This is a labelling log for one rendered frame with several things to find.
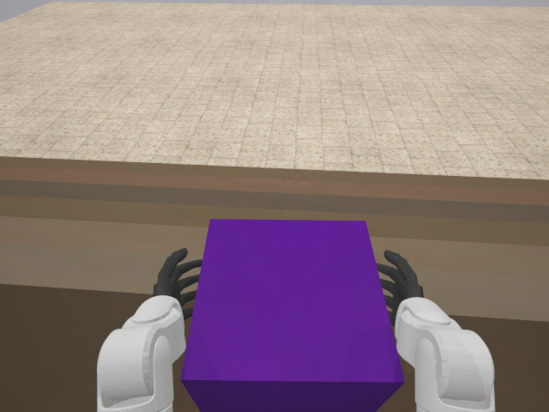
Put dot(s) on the right robot hand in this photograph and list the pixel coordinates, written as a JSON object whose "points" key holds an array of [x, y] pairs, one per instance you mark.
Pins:
{"points": [[406, 285]]}

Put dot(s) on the carton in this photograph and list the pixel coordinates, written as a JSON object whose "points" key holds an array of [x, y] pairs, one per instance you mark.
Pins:
{"points": [[290, 316]]}

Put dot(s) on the left robot forearm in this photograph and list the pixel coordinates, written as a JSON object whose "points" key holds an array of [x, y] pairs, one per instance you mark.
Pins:
{"points": [[134, 370]]}

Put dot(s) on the right robot forearm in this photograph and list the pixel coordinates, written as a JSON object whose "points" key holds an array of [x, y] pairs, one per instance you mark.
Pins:
{"points": [[454, 370]]}

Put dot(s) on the left robot hand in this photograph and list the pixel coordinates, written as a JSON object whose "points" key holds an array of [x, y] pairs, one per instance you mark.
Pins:
{"points": [[168, 283]]}

